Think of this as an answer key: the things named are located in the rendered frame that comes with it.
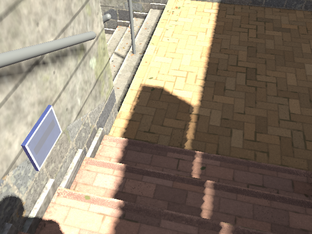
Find stairs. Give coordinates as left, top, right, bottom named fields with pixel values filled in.
left=18, top=135, right=312, bottom=234
left=105, top=9, right=164, bottom=112

